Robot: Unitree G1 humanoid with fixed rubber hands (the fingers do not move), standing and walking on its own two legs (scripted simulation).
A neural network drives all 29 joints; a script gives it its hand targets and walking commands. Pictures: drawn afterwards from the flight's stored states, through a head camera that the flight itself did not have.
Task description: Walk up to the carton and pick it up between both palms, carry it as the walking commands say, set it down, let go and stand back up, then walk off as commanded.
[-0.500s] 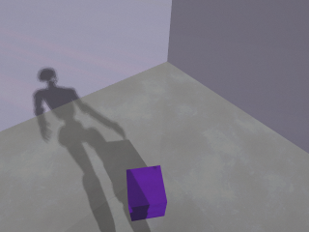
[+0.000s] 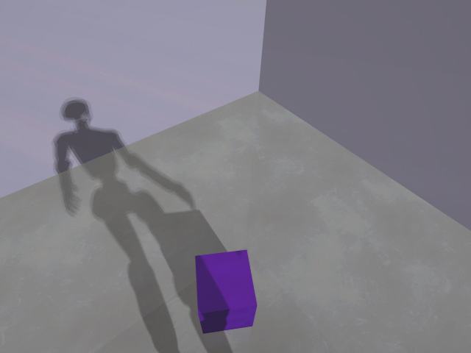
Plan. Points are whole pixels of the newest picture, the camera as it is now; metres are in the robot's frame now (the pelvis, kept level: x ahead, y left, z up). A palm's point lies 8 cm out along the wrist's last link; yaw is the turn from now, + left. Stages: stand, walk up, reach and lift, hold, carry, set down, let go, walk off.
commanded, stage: walk off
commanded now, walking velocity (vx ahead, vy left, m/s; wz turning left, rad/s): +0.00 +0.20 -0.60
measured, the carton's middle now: (224, 292) +0.47 +0.06 -0.66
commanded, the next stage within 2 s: none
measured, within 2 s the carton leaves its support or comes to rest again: neither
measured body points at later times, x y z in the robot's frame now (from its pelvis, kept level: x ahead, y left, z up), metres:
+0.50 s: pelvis +0.01 +0.09 -0.01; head +0.04 +0.10 +0.44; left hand +0.11 +0.40 -0.15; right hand +0.00 -0.22 -0.13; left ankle +0.04 +0.20 -0.75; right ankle -0.06 -0.08 -0.70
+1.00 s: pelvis +0.04 +0.14 +0.00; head +0.05 +0.09 +0.45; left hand +0.20 +0.38 -0.11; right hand -0.02 -0.13 -0.16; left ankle +0.11 +0.31 -0.65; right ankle -0.01 +0.07 -0.75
